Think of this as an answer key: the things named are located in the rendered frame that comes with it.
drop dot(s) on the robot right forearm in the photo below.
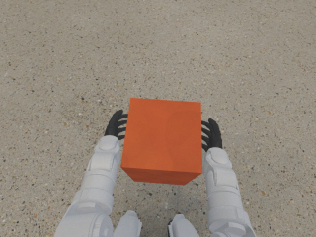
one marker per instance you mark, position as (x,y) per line
(226,212)

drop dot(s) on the left robot upper arm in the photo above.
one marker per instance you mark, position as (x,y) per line
(95,224)

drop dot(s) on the right robot hand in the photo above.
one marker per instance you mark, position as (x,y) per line
(214,139)

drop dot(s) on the robot left thigh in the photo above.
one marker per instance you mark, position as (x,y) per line
(129,226)

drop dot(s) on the left robot hand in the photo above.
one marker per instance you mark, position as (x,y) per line
(114,124)

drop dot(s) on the carton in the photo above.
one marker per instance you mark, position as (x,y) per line
(163,141)

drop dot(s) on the robot right shin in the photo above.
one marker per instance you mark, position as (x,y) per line
(178,216)

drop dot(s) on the robot left forearm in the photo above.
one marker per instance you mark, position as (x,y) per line
(96,191)

